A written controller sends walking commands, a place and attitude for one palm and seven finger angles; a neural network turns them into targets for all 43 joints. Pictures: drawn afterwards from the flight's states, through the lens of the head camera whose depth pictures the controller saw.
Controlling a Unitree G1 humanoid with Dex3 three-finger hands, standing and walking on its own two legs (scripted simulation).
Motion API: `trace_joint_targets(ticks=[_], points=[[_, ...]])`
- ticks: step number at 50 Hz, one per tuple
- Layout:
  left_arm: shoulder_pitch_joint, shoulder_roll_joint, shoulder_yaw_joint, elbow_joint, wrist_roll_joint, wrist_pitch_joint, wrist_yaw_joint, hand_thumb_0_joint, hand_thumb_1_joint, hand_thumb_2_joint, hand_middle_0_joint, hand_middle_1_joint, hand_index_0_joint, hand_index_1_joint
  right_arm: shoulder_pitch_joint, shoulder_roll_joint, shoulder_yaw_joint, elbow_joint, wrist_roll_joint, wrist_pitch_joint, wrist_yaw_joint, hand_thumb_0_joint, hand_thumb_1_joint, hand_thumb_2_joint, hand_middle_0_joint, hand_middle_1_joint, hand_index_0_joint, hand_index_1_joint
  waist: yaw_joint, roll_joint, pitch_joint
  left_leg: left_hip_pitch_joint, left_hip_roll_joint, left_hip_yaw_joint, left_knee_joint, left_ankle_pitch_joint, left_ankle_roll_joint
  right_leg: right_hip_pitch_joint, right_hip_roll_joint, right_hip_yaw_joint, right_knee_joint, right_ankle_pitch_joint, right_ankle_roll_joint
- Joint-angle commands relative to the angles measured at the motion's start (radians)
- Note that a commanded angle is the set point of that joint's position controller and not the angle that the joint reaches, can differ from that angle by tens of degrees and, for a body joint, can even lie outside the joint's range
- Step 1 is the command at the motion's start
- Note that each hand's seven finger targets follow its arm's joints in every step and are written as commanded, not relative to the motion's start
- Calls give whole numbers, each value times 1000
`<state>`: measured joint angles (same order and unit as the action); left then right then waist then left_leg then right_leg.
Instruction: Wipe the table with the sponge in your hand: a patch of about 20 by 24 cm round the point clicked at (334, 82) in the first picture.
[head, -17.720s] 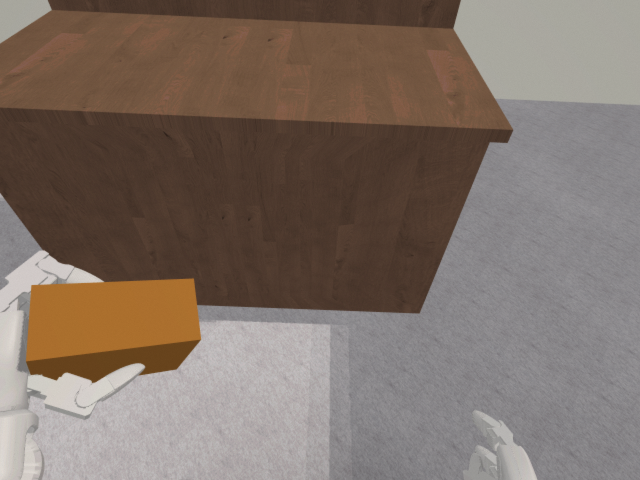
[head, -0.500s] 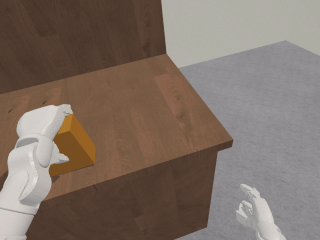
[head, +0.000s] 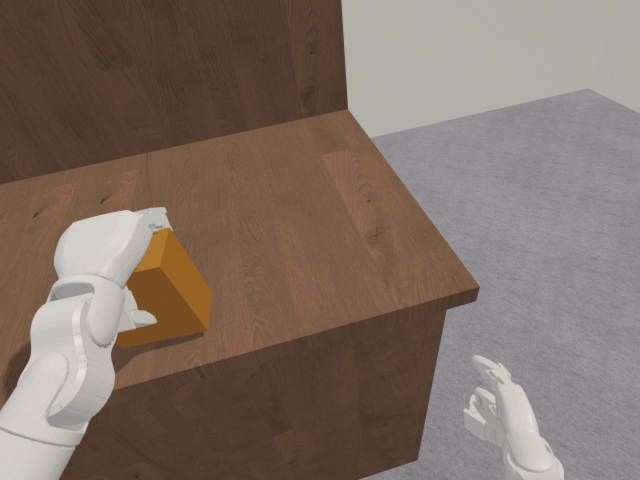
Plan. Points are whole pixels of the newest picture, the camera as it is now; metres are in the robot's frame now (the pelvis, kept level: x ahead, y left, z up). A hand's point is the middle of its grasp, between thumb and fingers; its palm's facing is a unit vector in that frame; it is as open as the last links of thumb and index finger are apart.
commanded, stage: move the sponge above the wiping area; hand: left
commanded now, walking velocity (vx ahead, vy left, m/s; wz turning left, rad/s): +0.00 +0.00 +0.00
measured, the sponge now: (153, 301) +0.26 +0.27 +0.11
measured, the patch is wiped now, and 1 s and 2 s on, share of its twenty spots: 0.10 0.10 0.15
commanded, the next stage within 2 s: none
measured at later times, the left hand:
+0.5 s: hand (131, 259) +0.27 +0.26 +0.19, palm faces +0.15 -0.01 -0.99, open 10.3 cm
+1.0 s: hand (109, 244) +0.27 +0.29 +0.21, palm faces +0.22 +0.00 -0.98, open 10.3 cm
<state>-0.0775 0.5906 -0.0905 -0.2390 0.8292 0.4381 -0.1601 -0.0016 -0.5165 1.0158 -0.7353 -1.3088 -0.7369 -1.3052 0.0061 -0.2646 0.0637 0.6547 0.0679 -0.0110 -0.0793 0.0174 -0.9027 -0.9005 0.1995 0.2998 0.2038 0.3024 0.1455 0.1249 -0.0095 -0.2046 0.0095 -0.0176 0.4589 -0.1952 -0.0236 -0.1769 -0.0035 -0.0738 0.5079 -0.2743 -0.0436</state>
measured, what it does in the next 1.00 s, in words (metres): stands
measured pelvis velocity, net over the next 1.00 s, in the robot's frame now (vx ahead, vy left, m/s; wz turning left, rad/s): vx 0.00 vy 0.00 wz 0.00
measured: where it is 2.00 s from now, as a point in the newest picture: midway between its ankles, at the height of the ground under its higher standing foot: outside the picture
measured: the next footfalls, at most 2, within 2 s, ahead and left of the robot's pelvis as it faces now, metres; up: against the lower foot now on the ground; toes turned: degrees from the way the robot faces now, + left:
none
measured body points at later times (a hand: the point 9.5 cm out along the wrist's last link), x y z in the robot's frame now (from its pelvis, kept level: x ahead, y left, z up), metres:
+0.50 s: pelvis +0.00 +0.00 +0.00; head -0.03 -0.06 +0.45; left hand +0.25 +0.26 +0.24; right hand +0.25 -0.20 -0.08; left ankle +0.04 +0.14 -0.74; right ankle +0.01 -0.09 -0.74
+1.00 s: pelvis +0.00 +0.00 +0.00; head -0.02 -0.06 +0.45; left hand +0.25 +0.28 +0.26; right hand +0.26 -0.20 -0.08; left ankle +0.04 +0.14 -0.74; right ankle +0.01 -0.09 -0.74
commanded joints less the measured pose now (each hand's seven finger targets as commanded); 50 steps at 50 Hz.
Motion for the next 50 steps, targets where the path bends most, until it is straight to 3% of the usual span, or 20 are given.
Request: trace_joint_targets(ticks=[1,4,5,9,10,14,17,19,21,24,26,29,30,35,38,40,43,44,49,50], points=[[-416,377,321,-203,66,-12,113,0,100,1300,-1200,-1600,-1200,-1600,-222,-66,-30,-169,-16,-68,0,0,-900,-900,200,300,200,300,15,-14,-270,105,-47,-27,-35,241,43,72,0,102,-97,207,-32],[-388,335,319,-102,9,17,111,0,100,1300,-1200,-1600,-1200,-1600,-257,-73,-30,-160,0,-59,0,0,-900,-900,200,300,200,300,17,-41,-195,86,-39,-30,-47,179,35,38,5,131,-124,163,-35],[-379,301,288,-88,-8,19,104,0,100,1300,-1200,-1600,-1200,-1600,-236,-74,-31,-155,3,-51,1,0,-900,-900,200,300,200,300,4,-62,-190,72,-31,-21,-52,160,34,36,-8,100,-126,145,-18],[-281,279,261,5,-22,51,46,0,100,1300,-1200,-1600,-1200,-1600,-253,-88,-26,-170,15,-37,-5,0,-900,-900,200,300,200,300,-6,-81,-139,33,-33,-14,-43,106,35,1,-7,121,-138,121,-14],[-285,226,203,-25,-27,48,30,0,100,1300,-1200,-1600,-1200,-1600,-237,-86,-25,-182,18,-34,-4,0,-900,-900,200,300,200,300,-19,-85,-159,31,-30,-8,-39,103,36,8,-19,93,-127,128,-3],[-275,198,154,-115,-18,34,-5,0,100,1300,-1200,-1600,-1200,-1600,-267,-73,-20,-213,23,-50,-5,0,-900,-900,200,300,200,300,-26,-45,-183,53,-32,-19,-32,79,46,-3,-14,97,-120,105,-6],[-393,288,188,-173,31,-14,5,0,100,1300,-1200,-1600,-1200,-1600,-222,-82,-30,-198,4,-67,-15,0,-900,-900,200,300,200,300,-30,-58,-226,79,-39,-28,-28,95,55,6,-15,90,-115,99,-4],[-463,415,286,-277,74,-42,33,0,100,1300,-1200,-1600,-1200,-1600,-260,-77,-25,-201,-6,-86,-20,0,-900,-900,200,300,200,300,-1,25,-283,106,-50,-44,-27,136,58,41,1,135,-103,108,-28],[-498,402,296,-236,87,-69,75,0,100,1300,-1200,-1600,-1200,-1600,-212,-65,-31,-178,-19,-95,-21,0,-900,-900,200,300,200,300,1,5,-286,121,-53,-32,-27,183,53,44,-1,105,-106,130,-28],[-480,368,327,-85,23,-42,110,0,100,1300,-1200,-1600,-1200,-1600,-243,-71,-32,-151,-3,-93,-17,0,-900,-900,200,300,200,300,17,-19,-195,90,-46,-43,-50,128,38,17,6,135,-137,84,-39],[-485,316,286,-24,-5,-32,119,0,100,1300,-1200,-1600,-1200,-1600,-208,-79,-37,-134,2,-79,-12,0,-900,-900,200,300,200,300,3,-48,-174,71,-35,-27,-59,102,32,9,-7,96,-144,70,-19],[-382,293,273,47,-20,2,88,0,100,1300,-1200,-1600,-1200,-1600,-236,-87,-33,-150,8,-66,-12,0,-900,-900,200,300,200,300,6,-71,-140,39,-36,-18,-55,81,32,-3,-6,125,-149,69,-20],[-365,255,235,32,-21,7,74,0,100,1300,-1200,-1600,-1200,-1600,-219,-88,-32,-158,9,-58,-8,0,-900,-900,200,300,200,300,-2,-87,-174,33,-32,-10,-50,93,31,16,-18,100,-133,96,-9],[-267,226,200,-46,-20,34,17,0,100,1300,-1200,-1600,-1200,-1600,-225,-90,-29,-204,18,-41,3,0,-900,-900,200,300,200,300,-15,-99,-213,24,-30,-8,-24,114,41,31,-20,85,-102,162,-1],[-311,292,229,-141,2,21,12,0,100,1300,-1200,-1600,-1200,-1600,-221,-89,-31,-210,9,-45,-5,0,-900,-900,200,300,200,300,-18,-105,-239,47,-39,-12,-10,128,54,33,-20,94,-94,171,5],[-428,339,245,-226,38,-6,28,0,100,1300,-1200,-1600,-1200,-1600,-230,-79,-28,-209,-1,-67,-11,0,-900,-900,200,300,200,300,-12,-35,-279,78,-45,-19,-7,151,56,37,-15,98,-86,155,-9],[-493,415,306,-207,83,-35,67,0,100,1300,-1200,-1600,-1200,-1600,-203,-77,-31,-177,-14,-75,-13,0,-900,-900,200,300,200,300,-5,-19,-268,98,-56,-26,-11,192,55,37,-4,113,-100,174,-21],[-516,435,335,-237,75,-40,80,0,100,1300,-1200,-1600,-1200,-1600,-242,-73,-29,-188,-10,-88,-16,0,-900,-900,200,300,200,300,11,39,-277,113,-57,-35,-14,191,52,44,5,152,-105,167,-39],[-448,343,308,-37,-1,2,97,0,100,1300,-1200,-1600,-1200,-1600,-243,-81,-36,-147,7,-74,-11,0,-900,-900,200,300,200,300,6,-26,-179,73,-44,-32,-37,140,34,15,1,142,-132,128,-31],[-429,312,281,-35,-14,3,88,0,100,1300,-1200,-1600,-1200,-1600,-219,-82,-38,-148,5,-69,-10,0,-900,-900,200,300,200,300,0,-44,-186,62,-35,-22,-37,134,34,24,-16,112,-126,133,-16]])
